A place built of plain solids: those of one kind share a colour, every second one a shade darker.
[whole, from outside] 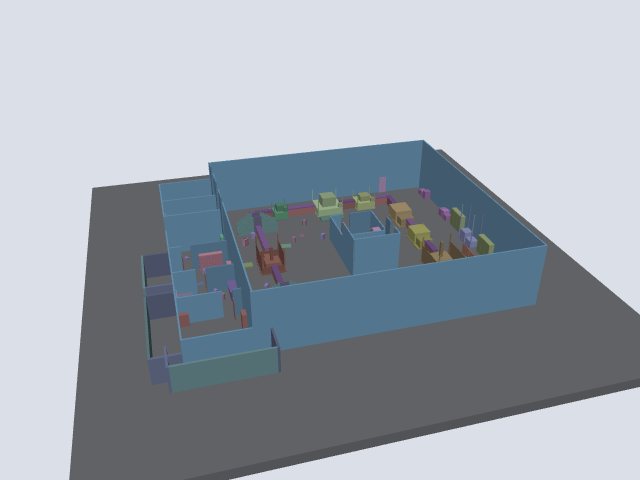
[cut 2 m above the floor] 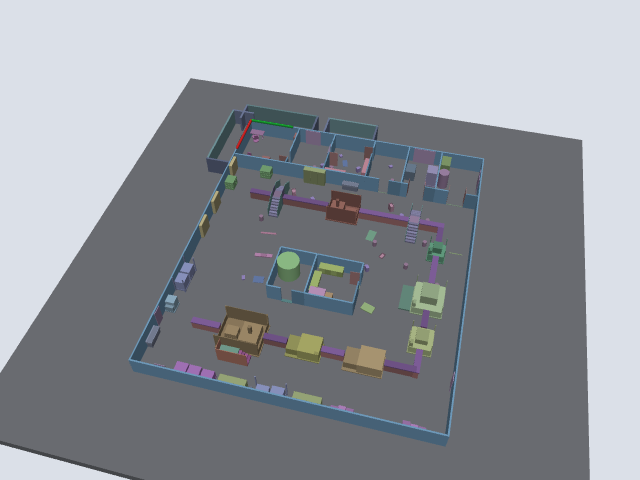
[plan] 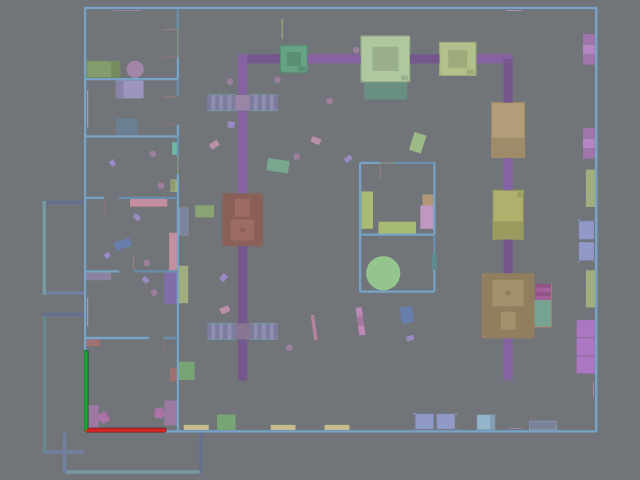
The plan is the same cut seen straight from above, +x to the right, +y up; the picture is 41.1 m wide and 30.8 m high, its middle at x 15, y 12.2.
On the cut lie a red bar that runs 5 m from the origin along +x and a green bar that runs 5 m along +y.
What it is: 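A trial; a factory floor where things are made along one folded line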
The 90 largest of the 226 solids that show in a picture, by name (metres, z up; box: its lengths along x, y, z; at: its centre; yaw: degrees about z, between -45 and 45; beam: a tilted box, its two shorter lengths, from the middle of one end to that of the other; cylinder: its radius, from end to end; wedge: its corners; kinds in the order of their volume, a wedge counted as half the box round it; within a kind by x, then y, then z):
{
 "wall_1": {"box": [0.15, 6.21, 2.95], "at": [-0.07, 2.96, 1.43]},
 "wall_2": {"box": [0.15, 4.58, 2.95], "at": [-0.07, 8.05, 1.43]},
 "wall_3": {"box": [0.15, 5.01, 2.95], "at": [-0.07, 12.54, 1.43]},
 "wall_4": {"box": [0.15, 4.25, 2.95], "at": [-0.07, 16.88, 1.43]},
 "wall_5": {"box": [0.15, 3.98, 4.55], "at": [-0.07, 20.69, 2.23]},
 "wall_6": {"box": [0.15, 4.79, 4.55], "at": [-0.07, 24.77, 2.23]},
 "wall_7": {"box": [2.12, 0.15, 2.95], "at": [1.06, 10.19, 1.43]},
 "wall_8": {"box": [4.03, 0.15, 2.95], "at": [2.01, 5.91, 1.43]},
 "wall_9": {"box": [6.18, 0.15, 2.95], "at": [2.94, -0.07, 1.43]},
 "wall_10": {"box": [5.88, 0.15, 4.55], "at": [2.94, 18.85, 2.23]},
 "wall_11": {"box": [5.88, 0.15, 4.55], "at": [2.94, 22.53, 2.23]},
 "wall_12": {"box": [6.18, 0.15, 4.55], "at": [2.94, 27.09, 2.23]},
 "wall_13": {"box": [3.79, 0.15, 2.95], "at": [3.98, 14.9, 1.43]},
 "wall_14": {"box": [2.81, 0.15, 2.95], "at": [4.47, 10.19, 1.43]},
 "wall_15": {"box": [0.15, 5.91, 6.55], "at": [5.88, 2.96, 3.23]},
 "wall_16": {"box": [0.15, 4.28, 6.55], "at": [5.88, 8.05, 3.23]},
 "wall_17": {"box": [0.15, 4.71, 6.55], "at": [5.88, 12.54, 3.23]},
 "wall_18": {"box": [0.15, 1.55, 6.55], "at": [5.88, 15.68, 3.23]},
 "wall_19": {"box": [0.15, 1.34, 6.55], "at": [5.88, 18.18, 3.23]},
 "wall_20": {"box": [0.15, 1.13, 6.55], "at": [5.88, 21.96, 3.23]},
 "wall_21": {"box": [0.15, 1.41, 6.55], "at": [5.88, 23.23, 3.23]},
 "wall_22": {"box": [0.15, 1.28, 6.55], "at": [5.88, 26.38, 3.23]},
 "wall_23": {"box": [0.15, 3.65, 4.55], "at": [17.58, 10.71, 2.23]},
 "wall_24": {"box": [0.15, 4.61, 2.95], "at": [17.58, 14.85, 1.43]},
 "wall_25": {"box": [27.07, 0.15, 6.55], "at": [19.27, -0.07, 3.23]},
 "wall_26": {"box": [27.07, 0.15, 6.55], "at": [19.27, 27.09, 3.23]},
 "wall_27": {"box": [4.76, 0.15, 4.55], "at": [19.96, 8.89, 2.23]},
 "wall_28": {"box": [4.76, 0.15, 2.95], "at": [19.96, 12.54, 1.43]},
 "wall_29": {"box": [2.54, 0.15, 2.95], "at": [21.07, 17.15, 1.43]},
 "wall_30": {"box": [0.15, 1.39, 4.55], "at": [22.34, 9.58, 2.23]},
 "wall_31": {"box": [0.15, 1.22, 4.55], "at": [22.34, 11.93, 2.23]},
 "wall_32": {"box": [0.15, 4.61, 2.95], "at": [22.34, 14.85, 1.43]},
 "wall_33": {"box": [0.15, 27.32, 6.55], "at": [32.73, 13.51, 3.23]},
 "conveyor_body_1": {"box": [0.48, 8.63, 0.97], "at": [10.03, 7.5, 0.43]},
 "conveyor_body_2": {"box": [0.48, 8.93, 0.97], "at": [10.03, 19.66, 0.43]},
 "conveyor_body_3": {"box": [3.42, 0.48, 0.97], "at": [15.91, 23.82, 0.43]},
 "conveyor_body_4": {"box": [1.88, 0.48, 0.97], "at": [21.72, 23.82, 0.43]},
 "conveyor_body_5": {"box": [2.32, 0.48, 0.97], "at": [26.2, 23.82, 0.43]},
 "conveyor_body_6": {"box": [0.48, 2.69, 0.97], "at": [27.07, 4.54, 0.43]},
 "conveyor_body_7": {"box": [0.48, 2.17, 0.97], "at": [27.07, 11.15, 0.43]},
 "conveyor_body_8": {"box": [0.48, 2.07, 0.97], "at": [27.07, 16.43, 0.43]},
 "conveyor_body_9": {"box": [0.48, 2.81, 0.97], "at": [27.07, 22.43, 0.43]},
 "yard_wall_1": {"box": [0.22, 9.01, 2.65], "at": [-2.69, 3.0, 1.27]},
 "yard_wall_2": {"box": [0.22, 6.01, 2.65], "at": [-2.69, 11.7, 1.27]},
 "yard_wall_3": {"box": [8.98, 0.22, 2.65], "at": [2.99, -2.69, 1.27]},
 "filler_1": {"box": [3.2, 3.0, 0.15], "at": [19.2, 23.82, 0.03]},
 "filler_2": {"box": [3.04, 2.84, 0.85], "at": [19.2, 23.82, 0.53]},
 "filler_3": {"box": [1.67, 1.56, 1.15], "at": [19.2, 23.82, 1.52]},
 "tank_1": {"cylinder": 1.1, "from": [19.05, 10.06, 0.0], "to": [19.05, 10.06, 3.0]},
 "yard_cheek_1": {"box": [2.65, 0.22, 2.65], "at": [-1.48, -1.39, 1.27]},
 "yard_cheek_2": {"box": [2.65, 0.22, 2.65], "at": [-1.48, 7.4, 1.27]},
 "yard_cheek_3": {"box": [2.65, 0.22, 2.65], "at": [-1.48, 8.8, 1.27]},
 "yard_cheek_4": {"box": [2.65, 0.22, 2.65], "at": [-1.48, 14.59, 1.27]},
 "yard_cheek_5": {"box": [0.22, 2.65, 2.65], "at": [-1.39, -1.48, 1.27]},
 "yard_cheek_6": {"box": [0.22, 2.65, 2.65], "at": [7.37, -1.48, 1.27]},
 "packer_1": {"box": [1.63, 1.24, 0.85], "at": [27.07, 18.15, 0.53]},
 "packer_2": {"box": [2.2, 3.6, 0.15], "at": [27.07, 19.25, 0.03]},
 "packer_3": {"box": [2.04, 2.2, 1.25], "at": [27.07, 19.87, 0.72]},
 "switch_panel_1": {"box": [0.58, 2.4, 2.0], "at": [6.24, 9.34, 1.1]},
 "switch_panel_2": {"box": [0.58, 2.4, 2.0], "at": [32.36, 9.06, 1.1]},
 "switch_panel_3": {"box": [0.58, 2.4, 2.0], "at": [32.36, 15.52, 1.1]},
 "shrink_wrapper_1": {"box": [1.47, 1.09, 0.85], "at": [27.07, 12.85, 0.53]},
 "shrink_wrapper_2": {"box": [2.0, 3.2, 0.15], "at": [27.07, 13.82, 0.03]},
 "shrink_wrapper_3": {"box": [1.84, 1.95, 1.25], "at": [27.07, 14.37, 0.72]},
 "palletiser_1": {"box": [3.4, 4.2, 0.15], "at": [27.07, 7.99, 0.03]},
 "palletiser_2": {"box": [2.01, 1.7, 0.95], "at": [27.07, 8.8, 0.57]},
 "labeller_1": {"box": [2.24, 2.04, 0.85], "at": [23.84, 23.82, 0.53]},
 "labeller_2": {"box": [1.23, 1.12, 0.65], "at": [23.84, 23.82, 1.27]},
 "lockers_1": {"box": [2.4, 0.48, 1.7], "at": [4.0, 14.59, 0.95]},
 "lockers_2": {"box": [0.48, 2.4, 1.7], "at": [5.57, 11.46, 0.95]},
 "pallet_row_1": {"box": [1.14, 1.09, 1.11], "at": [32.05, 4.18, 0.71]},
 "pallet_row_2": {"box": [1.14, 1.09, 1.04], "at": [32.05, 5.35, 0.67]},
 "pallet_row_3": {"box": [1.14, 1.09, 0.81], "at": [32.05, 6.52, 0.56]},
 "pallet_rack_1": {"box": [1.12, 0.94, 1.01], "at": [21.71, 0.55, 0.66]},
 "pallet_rack_2": {"box": [1.12, 0.94, 1.12], "at": [23.07, 0.55, 0.71]},
 "pallet_rack_3": {"box": [0.94, 1.12, 1.05], "at": [32.1, 12.84, 0.68]},
 "depalletiser_1": {"box": [1.51, 1.36, 0.95], "at": [10.03, 12.84, 0.57]},
 "depalletiser_2": {"box": [2.6, 3.4, 0.15], "at": [10.03, 13.49, 0.03]},
 "baler_1": {"box": [1.26, 1.1, 2.28], "at": [3.02, 21.86, 1.26]},
 "tool_board_1": {"box": [1.6, 0.33, 1.8], "at": [7.05, 0.16, 1.0]},
 "tool_board_2": {"box": [1.6, 0.33, 1.8], "at": [12.63, 0.16, 1.0]},
 "tool_board_3": {"box": [1.6, 0.33, 1.8], "at": [16.1, 0.16, 1.0]},
 "fume_cupboard_1": {"box": [0.83, 1.5, 2.2], "at": [21.85, 13.66, 1.2]},
 "rinser_1": {"box": [1.64, 1.64, 0.85], "at": [13.32, 23.82, 0.53]},
 "crossover_deck_1": {"box": [0.92, 1.0, 1.24], "at": [10.03, 6.33, 0.57]},
 "crossover_deck_2": {"box": [0.92, 1.0, 1.24], "at": [10.03, 21.01, 0.57]},
 "air_receiver_1": {"cylinder": 0.55, "from": [3.14, 23.16, 0.0], "to": [3.14, 23.16, 2.4]},
 "compressor_1": {"box": [1.54, 1.0, 1.48], "at": [0.84, 23.16, 0.86]},
 "skip_bin_1": {"box": [1.37, 1.06, 1.33], "at": [2.6, 19.48, 0.62]},
 "staging_1": {"box": [1.1, 1.76, 0.9], "at": [29.32, 7.47, 0.4]}
}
